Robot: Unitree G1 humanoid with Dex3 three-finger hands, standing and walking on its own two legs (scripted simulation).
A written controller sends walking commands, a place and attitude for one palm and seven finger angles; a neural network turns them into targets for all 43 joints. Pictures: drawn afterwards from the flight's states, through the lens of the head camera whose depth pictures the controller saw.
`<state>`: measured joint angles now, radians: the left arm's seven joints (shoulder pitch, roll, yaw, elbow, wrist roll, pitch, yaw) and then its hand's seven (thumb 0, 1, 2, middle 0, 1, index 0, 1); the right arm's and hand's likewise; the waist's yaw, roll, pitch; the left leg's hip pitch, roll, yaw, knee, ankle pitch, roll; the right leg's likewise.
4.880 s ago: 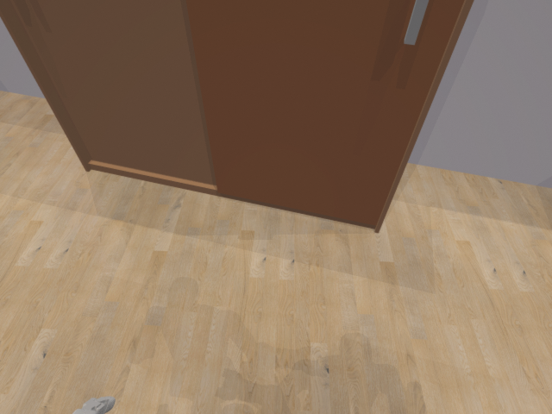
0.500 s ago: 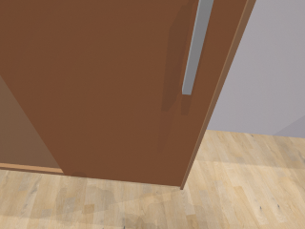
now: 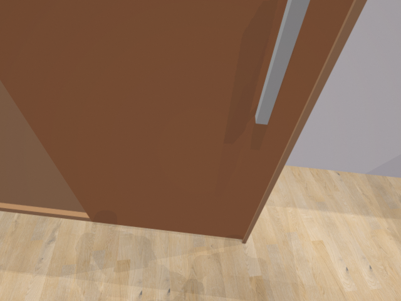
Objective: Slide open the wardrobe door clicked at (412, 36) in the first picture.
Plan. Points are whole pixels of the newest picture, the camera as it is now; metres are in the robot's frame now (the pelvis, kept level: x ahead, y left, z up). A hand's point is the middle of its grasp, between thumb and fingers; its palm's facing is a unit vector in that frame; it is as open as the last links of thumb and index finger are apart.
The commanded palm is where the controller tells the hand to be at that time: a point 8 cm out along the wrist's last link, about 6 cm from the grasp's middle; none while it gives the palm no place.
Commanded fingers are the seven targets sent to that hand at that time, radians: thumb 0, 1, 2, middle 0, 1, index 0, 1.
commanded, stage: come to a stop and stand still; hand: right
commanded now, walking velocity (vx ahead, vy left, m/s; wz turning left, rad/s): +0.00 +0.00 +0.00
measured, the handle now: (279, 51) +0.52 -0.10 +0.26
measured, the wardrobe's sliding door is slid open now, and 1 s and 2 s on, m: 0.00 0.00 0.00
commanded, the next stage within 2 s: look again from close up in 0.40 s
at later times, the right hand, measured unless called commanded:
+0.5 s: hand out of the picture +0.01 -0.15 -0.17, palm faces +0.02 +0.98 -0.21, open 7.3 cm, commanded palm none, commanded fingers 0.00 -0.90 -0.90 0.20 0.30 0.20 0.30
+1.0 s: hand out of the picture +0.01 -0.14 -0.17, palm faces +0.04 +0.98 -0.21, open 7.4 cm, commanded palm none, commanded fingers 0.00 -0.90 -0.90 0.20 0.30 0.20 0.30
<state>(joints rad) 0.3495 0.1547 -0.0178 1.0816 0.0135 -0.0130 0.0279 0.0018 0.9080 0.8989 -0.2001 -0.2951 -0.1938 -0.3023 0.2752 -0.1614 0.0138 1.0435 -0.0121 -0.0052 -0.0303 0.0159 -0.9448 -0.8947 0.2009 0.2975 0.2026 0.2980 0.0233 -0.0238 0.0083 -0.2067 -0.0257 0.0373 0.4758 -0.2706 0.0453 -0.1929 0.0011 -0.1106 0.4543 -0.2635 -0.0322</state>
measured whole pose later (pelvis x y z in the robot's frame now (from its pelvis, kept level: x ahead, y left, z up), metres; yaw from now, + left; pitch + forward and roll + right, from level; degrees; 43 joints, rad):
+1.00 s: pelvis +0.02 +0.03 +0.00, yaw -1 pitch -1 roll -1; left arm 0.29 0.15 -0.02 1.14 0.01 -0.02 0.04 0.00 0.91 0.90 -0.20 -0.30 -0.19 -0.30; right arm 0.30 -0.15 0.02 1.10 -0.01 -0.02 -0.04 0.01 -0.91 -0.89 0.20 0.30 0.20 0.30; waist 0.00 -0.01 0.02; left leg -0.12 -0.06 0.07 0.38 -0.26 0.09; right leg -0.12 -0.03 -0.08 0.38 -0.25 0.02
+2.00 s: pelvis -0.04 +0.00 -0.05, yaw -4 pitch +5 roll +2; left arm 0.24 0.20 -0.09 0.60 -0.03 -0.28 0.06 0.01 0.90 0.90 -0.21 -0.30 -0.20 -0.30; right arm 0.33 -0.29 -0.13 -0.18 0.25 -0.18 0.21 0.01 -0.31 -0.64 0.24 0.68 0.24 0.68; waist -0.03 -0.03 -0.05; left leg -0.55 -0.01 0.12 0.88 -0.42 0.05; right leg -0.60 0.01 0.01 0.93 -0.43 -0.04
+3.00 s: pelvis -0.03 +0.01 +0.00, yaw -3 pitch -5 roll +1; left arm 0.12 0.29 -0.10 0.66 -0.11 -0.13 0.11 0.01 0.90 0.90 -0.20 -0.30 -0.20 -0.30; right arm -0.27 -0.56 -0.45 0.05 0.34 0.44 0.38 -0.01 0.50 -0.30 0.30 1.20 0.30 1.20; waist -0.07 -0.06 -0.01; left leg -0.12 -0.03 0.09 0.43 -0.22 0.05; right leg -0.15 0.01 -0.01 0.48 -0.23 -0.02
